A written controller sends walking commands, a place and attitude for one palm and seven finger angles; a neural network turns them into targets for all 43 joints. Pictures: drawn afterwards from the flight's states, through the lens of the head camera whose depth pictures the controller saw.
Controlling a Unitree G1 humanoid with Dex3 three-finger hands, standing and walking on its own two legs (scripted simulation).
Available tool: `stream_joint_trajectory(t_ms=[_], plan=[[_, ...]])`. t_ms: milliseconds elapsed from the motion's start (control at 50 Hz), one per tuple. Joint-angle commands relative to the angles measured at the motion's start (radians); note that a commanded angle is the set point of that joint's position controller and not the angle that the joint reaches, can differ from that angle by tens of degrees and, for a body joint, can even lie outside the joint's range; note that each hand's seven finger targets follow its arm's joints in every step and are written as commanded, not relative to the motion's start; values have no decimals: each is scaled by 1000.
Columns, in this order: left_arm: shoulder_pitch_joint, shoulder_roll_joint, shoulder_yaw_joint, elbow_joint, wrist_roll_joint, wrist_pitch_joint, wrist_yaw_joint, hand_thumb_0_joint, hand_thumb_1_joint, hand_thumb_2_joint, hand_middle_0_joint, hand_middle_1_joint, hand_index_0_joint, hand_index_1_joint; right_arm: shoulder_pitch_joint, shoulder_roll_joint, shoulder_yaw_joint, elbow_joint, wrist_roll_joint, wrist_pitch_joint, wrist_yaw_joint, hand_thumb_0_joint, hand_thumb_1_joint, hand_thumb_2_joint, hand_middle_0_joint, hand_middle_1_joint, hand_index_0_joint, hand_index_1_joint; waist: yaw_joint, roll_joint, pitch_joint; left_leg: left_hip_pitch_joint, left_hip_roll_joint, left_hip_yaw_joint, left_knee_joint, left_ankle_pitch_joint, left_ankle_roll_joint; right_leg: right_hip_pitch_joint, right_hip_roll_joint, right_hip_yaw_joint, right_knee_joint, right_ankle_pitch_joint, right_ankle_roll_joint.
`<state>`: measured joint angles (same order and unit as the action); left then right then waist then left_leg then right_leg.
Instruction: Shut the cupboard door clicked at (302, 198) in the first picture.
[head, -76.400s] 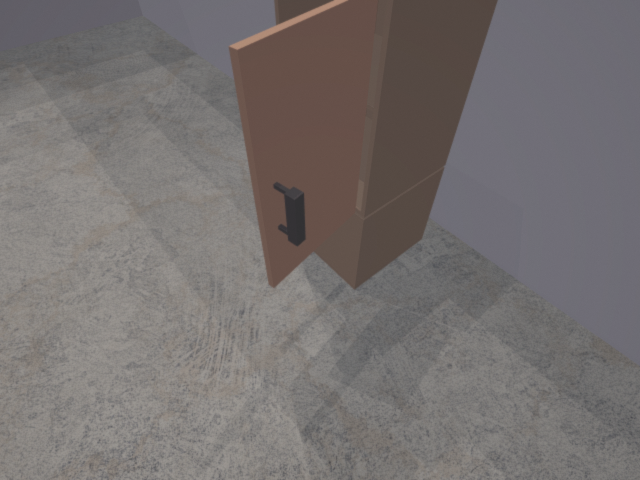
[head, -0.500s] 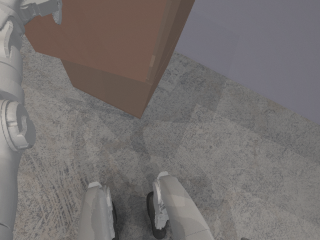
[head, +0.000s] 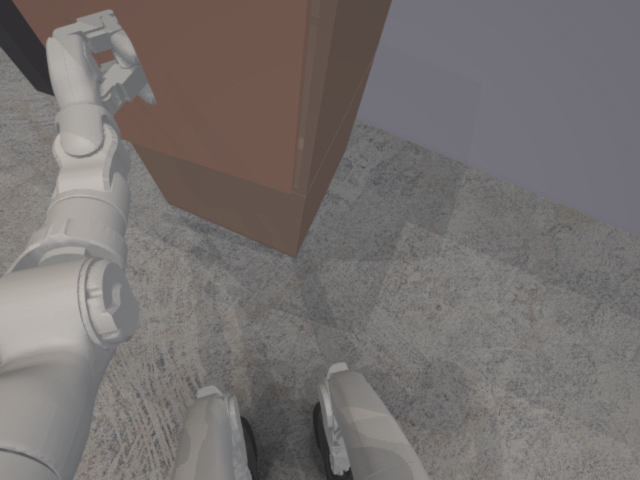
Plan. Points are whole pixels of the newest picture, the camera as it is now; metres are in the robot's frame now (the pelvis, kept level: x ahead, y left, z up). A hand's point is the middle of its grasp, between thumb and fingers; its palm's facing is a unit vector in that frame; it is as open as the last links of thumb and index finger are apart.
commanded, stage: pull the fist back off the door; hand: left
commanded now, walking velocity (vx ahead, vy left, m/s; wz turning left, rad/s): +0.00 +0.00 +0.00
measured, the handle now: (29, 28) +0.66 +0.23 +0.05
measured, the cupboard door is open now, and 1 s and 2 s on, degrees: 6 6 6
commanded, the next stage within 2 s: draw the hand back to the body in 0.44 s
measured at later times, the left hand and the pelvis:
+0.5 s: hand (138, 135) +0.50 +0.11 +0.06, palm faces +0.07 -1.00 -0.03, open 3.1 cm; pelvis +0.02 -0.01 +0.02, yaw +3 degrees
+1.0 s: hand (9, 190) +0.39 +0.17 +0.17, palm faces +0.09 -1.00 -0.03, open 3.1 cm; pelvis +0.02 +0.00 +0.09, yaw +3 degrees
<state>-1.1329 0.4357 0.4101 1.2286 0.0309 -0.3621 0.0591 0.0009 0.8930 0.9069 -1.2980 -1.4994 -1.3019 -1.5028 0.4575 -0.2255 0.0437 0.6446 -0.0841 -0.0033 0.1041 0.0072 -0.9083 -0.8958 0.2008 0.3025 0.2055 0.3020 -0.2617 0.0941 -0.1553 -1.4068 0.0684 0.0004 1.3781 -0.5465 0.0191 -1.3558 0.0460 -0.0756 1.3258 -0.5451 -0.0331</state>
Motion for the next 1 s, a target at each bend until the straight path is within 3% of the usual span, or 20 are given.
stream_joint_trajectory(t_ms=[0,80,100,160,300,340,400,460,500,540,560,600,640,680,700,780,860,880,920,980], plan=[[-334,172,7,-229,-19,-134,5,0,900,900,-1300,-1500,-1300,-1500,181,-188,-82,-38,3,-9,-13,0,-900,-900,200,300,200,300,12,31,-554,359,-45,-45,-124,339,22,425,8,77,-192,389,19],[-206,79,-57,-239,-19,-185,-8,0,900,900,-1300,-1500,-1300,-1500,162,-181,-99,-47,7,5,-6,0,-900,-900,200,300,200,300,32,2,-528,381,-56,-25,-137,359,20,462,5,85,-198,449,17],[-193,47,-81,-228,-22,-187,-15,0,900,900,-1300,-1500,-1300,-1500,153,-182,-103,-44,10,9,-6,0,-900,-900,200,300,200,300,25,6,-519,395,-58,-25,-140,357,17,448,2,81,-201,448,19],[-159,32,-85,-272,-57,-194,-38,0,900,900,-1300,-1500,-1300,-1500,134,-184,-113,-51,20,22,-13,0,-900,-900,200,300,200,300,39,-23,-529,392,-67,-15,-144,359,18,504,-4,95,-211,485,22],[-146,-38,-148,-497,-86,-288,-35,0,900,900,-1300,-1500,-1300,-1500,65,-173,-131,-53,26,23,-32,0,-900,-900,200,300,200,300,66,72,-650,592,-69,-26,-149,473,8,488,-13,85,-192,562,20],[-93,-82,-186,-497,-79,-296,-29,0,900,900,-1300,-1500,-1300,-1500,45,-169,-132,-53,28,26,-31,0,-900,-900,200,300,200,300,72,62,-632,620,-67,-31,-156,478,5,467,-11,75,-195,543,19],[-134,-98,-207,-431,-62,-285,-10,0,900,900,-1300,-1500,-1300,-1500,37,-173,-133,-34,27,35,-39,0,-900,-900,200,300,200,300,38,19,-557,599,-64,-37,-156,444,7,418,-13,71,-201,508,25],[-111,-106,-201,-313,-54,-254,5,0,900,900,-1300,-1500,-1300,-1500,19,-173,-125,-37,28,47,-45,0,-900,-900,200,300,200,300,34,-48,-475,521,-70,-35,-166,365,8,413,-13,70,-216,442,26],[-129,-85,-172,-295,-57,-256,15,0,900,900,-1300,-1500,-1300,-1500,10,-174,-121,-41,26,46,-47,0,-900,-900,200,300,200,300,48,-23,-490,532,-72,-37,-168,363,5,398,-14,68,-208,421,22],[-128,-70,-153,-268,-60,-256,21,0,900,900,-1300,-1500,-1300,-1500,-2,-173,-115,-51,23,49,-48,0,-900,-900,200,300,200,300,50,-46,-488,500,-73,-34,-167,349,6,412,-14,70,-206,414,22],[-83,-27,-111,-315,-64,-265,20,0,900,900,-1300,-1500,-1300,-1500,-3,-174,-117,-69,24,51,-47,0,-900,-900,200,300,200,300,90,-42,-539,516,-76,-28,-181,361,5,469,-14,78,-208,428,19],[28,25,-70,-441,-77,-281,10,0,900,900,-1300,-1500,-1300,-1500,-21,-172,-114,-112,31,54,-46,0,-900,-900,200,300,200,300,165,39,-678,632,-75,-22,-220,461,-6,557,-15,79,-202,511,9],[145,1,-91,-568,-98,-267,-8,0,900,900,-1300,-1500,-1300,-1500,-32,-160,-113,-144,47,55,-42,0,-900,-900,200,300,200,300,191,13,-712,682,-75,-13,-258,498,-6,648,-10,78,-236,567,12],[262,-11,-108,-617,-112,-226,-27,0,900,900,-1300,-1500,-1300,-1500,-27,-158,-112,-165,62,59,-48,0,-900,-900,200,300,200,300,193,-66,-666,668,-75,-6,-304,473,1,724,-6,81,-279,583,16],[310,-30,-126,-648,-124,-199,-36,0,900,900,-1300,-1500,-1300,-1500,-32,-154,-112,-174,74,61,-53,0,-900,-900,200,300,200,300,189,-112,-603,641,-77,8,-330,433,6,756,-6,85,-319,576,24],[360,-75,-177,-781,-182,-128,-64,0,900,900,-1300,-1500,-1300,-1500,-46,-154,-109,-185,104,48,-90,0,-900,-900,200,300,200,300,159,-220,-424,641,-80,26,-416,308,20,819,-13,107,-453,476,40],[413,-121,-241,-857,-209,-146,-98,0,900,900,-1300,-1500,-1300,-1500,-89,-150,-103,-165,113,9,-115,0,-900,-900,200,300,200,300,156,-161,-291,737,-76,15,-477,243,20,763,-14,88,-523,343,35],[429,-110,-246,-889,-208,-155,-106,0,900,900,-1300,-1500,-1300,-1500,-96,-151,-102,-166,115,1,-120,0,-900,-900,200,300,200,300,160,-114,-283,773,-77,17,-489,245,21,758,-16,89,-533,329,30],[520,-126,-276,-870,-200,-147,-129,0,900,900,-1300,-1500,-1300,-1500,-120,-149,-96,-163,118,-9,-120,0,-900,-900,200,300,200,300,176,-48,-231,821,-74,8,-526,242,14,734,-16,69,-544,308,20],[663,-89,-248,-899,-213,-100,-156,0,900,900,-1245,-1440,-1245,-1440,-149,-154,-92,-191,126,-18,-119,0,-900,-900,200,300,200,300,216,-24,-206,867,-75,3,-577,248,10,773,-15,58,-571,290,12]])
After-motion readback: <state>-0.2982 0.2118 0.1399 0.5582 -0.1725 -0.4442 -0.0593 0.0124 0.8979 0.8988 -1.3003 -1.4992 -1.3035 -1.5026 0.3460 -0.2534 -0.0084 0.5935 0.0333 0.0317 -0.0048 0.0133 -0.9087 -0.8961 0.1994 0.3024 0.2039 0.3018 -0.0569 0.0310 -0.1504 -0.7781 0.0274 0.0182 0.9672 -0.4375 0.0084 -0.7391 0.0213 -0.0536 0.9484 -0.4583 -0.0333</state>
